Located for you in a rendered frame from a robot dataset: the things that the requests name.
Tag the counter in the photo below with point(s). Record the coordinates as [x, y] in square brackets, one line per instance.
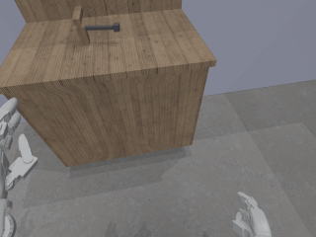
[98, 95]

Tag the tap lever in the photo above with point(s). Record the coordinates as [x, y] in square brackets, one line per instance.
[114, 27]

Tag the robot left forearm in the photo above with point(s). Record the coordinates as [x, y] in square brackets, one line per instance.
[8, 225]

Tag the robot left hand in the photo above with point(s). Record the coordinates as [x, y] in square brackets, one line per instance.
[22, 166]

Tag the robot right hand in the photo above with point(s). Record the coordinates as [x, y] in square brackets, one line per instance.
[255, 222]

